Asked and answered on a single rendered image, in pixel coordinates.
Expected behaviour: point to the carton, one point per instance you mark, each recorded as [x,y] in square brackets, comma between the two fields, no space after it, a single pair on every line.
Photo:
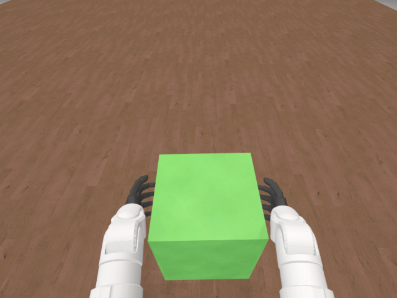
[207,220]

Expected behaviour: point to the right robot forearm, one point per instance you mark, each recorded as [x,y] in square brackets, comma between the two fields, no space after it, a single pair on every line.
[299,261]

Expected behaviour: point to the robot left hand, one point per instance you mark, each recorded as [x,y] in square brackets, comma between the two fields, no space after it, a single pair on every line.
[135,196]

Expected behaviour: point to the left robot forearm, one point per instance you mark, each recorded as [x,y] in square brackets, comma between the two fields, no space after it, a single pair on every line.
[121,257]

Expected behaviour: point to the robot right hand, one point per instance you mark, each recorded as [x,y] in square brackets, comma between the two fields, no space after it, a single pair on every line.
[276,198]

